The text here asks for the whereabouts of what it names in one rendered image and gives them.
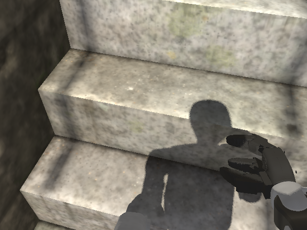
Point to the robot right forearm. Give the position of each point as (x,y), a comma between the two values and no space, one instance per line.
(289,205)

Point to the robot right hand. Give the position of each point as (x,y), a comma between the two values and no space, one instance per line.
(259,175)

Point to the robot left thigh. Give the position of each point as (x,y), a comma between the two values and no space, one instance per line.
(133,221)

